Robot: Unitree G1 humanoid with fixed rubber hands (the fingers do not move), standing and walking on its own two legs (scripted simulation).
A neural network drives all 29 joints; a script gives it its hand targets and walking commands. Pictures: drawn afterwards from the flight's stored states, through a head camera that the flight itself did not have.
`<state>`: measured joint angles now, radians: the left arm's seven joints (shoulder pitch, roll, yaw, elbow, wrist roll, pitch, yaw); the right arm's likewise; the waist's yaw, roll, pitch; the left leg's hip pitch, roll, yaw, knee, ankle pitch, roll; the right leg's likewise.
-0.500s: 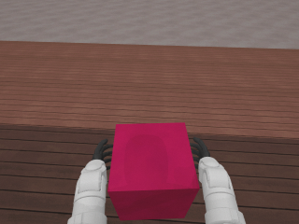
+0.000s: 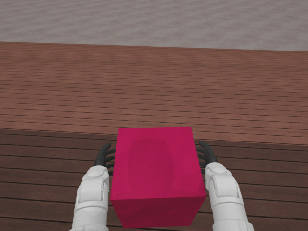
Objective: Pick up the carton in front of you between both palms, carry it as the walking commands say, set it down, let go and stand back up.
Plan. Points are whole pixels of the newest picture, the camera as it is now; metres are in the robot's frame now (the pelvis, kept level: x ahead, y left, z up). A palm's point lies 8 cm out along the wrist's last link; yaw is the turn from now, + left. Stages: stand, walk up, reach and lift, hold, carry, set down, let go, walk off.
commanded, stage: reach and lift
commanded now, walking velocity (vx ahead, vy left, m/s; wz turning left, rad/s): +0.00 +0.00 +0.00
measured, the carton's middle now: (155, 179) +0.30 +0.00 -0.04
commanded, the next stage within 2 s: hold in 0.24 s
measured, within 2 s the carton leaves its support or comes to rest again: neither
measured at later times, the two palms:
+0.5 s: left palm (98, 171) +0.28 +0.15 +0.05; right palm (213, 168) +0.28 -0.15 +0.05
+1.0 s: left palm (99, 136) +0.37 +0.16 +0.09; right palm (207, 137) +0.35 -0.14 +0.09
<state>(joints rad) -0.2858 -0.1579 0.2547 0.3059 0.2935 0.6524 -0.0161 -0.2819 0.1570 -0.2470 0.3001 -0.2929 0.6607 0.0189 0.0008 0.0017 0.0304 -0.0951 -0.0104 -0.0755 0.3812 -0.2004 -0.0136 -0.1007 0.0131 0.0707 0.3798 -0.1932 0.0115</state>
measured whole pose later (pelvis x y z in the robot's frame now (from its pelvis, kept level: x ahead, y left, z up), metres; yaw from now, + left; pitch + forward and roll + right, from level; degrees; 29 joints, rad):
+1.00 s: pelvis +0.09 +0.01 -0.01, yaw +0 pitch +4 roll -2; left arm -0.22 -0.11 0.13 -0.14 0.10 1.11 0.07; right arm -0.18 0.13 -0.11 -0.19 -0.14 1.13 -0.08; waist 0.00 0.03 -0.19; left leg -0.20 0.06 0.03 0.51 -0.38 0.00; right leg -0.31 -0.01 -0.18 0.44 -0.22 0.00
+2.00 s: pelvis +0.70 +0.02 +0.00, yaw +3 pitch +5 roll +1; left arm -0.10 -0.13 0.09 -0.30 0.10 1.15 0.09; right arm -0.10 0.13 -0.08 -0.31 -0.11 1.16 -0.08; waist 0.04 0.00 -0.07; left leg -0.59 0.10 0.10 0.91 -0.25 0.01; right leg -0.19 -0.03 -0.26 0.34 -0.23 -0.06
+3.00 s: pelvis +1.37 +0.05 -0.04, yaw +1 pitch +7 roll +2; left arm -0.62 -0.05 0.24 -0.06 0.04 1.15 0.13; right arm -0.62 0.06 -0.23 -0.10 -0.07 1.18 -0.13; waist 0.06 -0.01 0.07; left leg -0.67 0.02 0.04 0.78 -0.12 0.05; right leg -0.23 0.04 -0.11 0.52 -0.28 -0.10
